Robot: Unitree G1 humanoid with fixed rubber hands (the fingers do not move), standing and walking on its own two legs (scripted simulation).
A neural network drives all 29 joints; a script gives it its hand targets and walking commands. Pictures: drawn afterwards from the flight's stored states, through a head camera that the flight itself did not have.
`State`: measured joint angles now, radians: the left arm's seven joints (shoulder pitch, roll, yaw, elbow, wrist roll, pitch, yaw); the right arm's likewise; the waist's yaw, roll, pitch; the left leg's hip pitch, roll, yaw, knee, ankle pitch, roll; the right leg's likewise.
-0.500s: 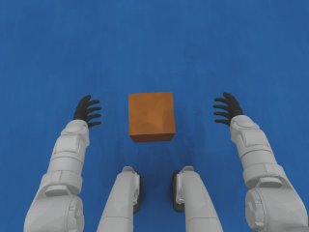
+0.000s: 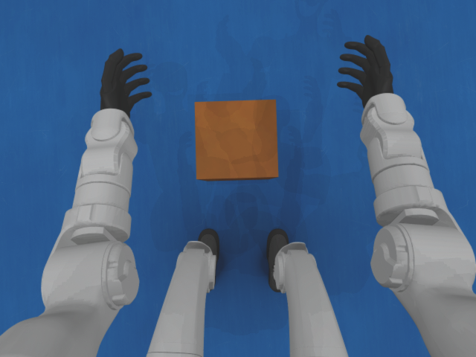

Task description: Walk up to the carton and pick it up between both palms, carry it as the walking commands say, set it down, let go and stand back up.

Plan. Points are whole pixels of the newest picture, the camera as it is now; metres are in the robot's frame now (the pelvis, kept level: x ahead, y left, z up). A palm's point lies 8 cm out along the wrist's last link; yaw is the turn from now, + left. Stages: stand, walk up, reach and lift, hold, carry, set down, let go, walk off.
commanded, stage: reach and lift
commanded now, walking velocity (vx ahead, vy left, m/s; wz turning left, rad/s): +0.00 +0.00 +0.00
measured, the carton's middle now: (236, 146) +0.46 +0.03 -0.53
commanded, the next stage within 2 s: none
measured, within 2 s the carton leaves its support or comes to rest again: neither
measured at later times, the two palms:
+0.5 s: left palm (146, 126) +0.46 +0.20 -0.23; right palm (345, 118) +0.48 -0.19 -0.23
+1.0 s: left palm (168, 138) +0.46 +0.20 -0.38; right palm (320, 133) +0.48 -0.18 -0.38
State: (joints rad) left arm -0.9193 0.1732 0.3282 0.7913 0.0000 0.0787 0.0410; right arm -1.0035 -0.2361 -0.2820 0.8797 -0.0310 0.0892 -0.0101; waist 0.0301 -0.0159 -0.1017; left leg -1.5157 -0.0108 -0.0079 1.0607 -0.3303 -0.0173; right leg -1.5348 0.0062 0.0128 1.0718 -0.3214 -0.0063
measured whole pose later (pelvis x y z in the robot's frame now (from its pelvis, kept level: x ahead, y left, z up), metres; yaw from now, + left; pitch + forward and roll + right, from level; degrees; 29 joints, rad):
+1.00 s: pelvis -0.05 +0.00 -0.23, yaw +1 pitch +46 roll +2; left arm -1.20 0.27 0.22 0.98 -0.14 0.05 0.12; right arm -1.25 -0.33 -0.14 1.02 0.13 0.07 -0.09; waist 0.02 -0.01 0.08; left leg -2.21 -0.04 -0.01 1.96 -0.55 -0.04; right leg -2.24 0.04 0.04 1.98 -0.54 0.01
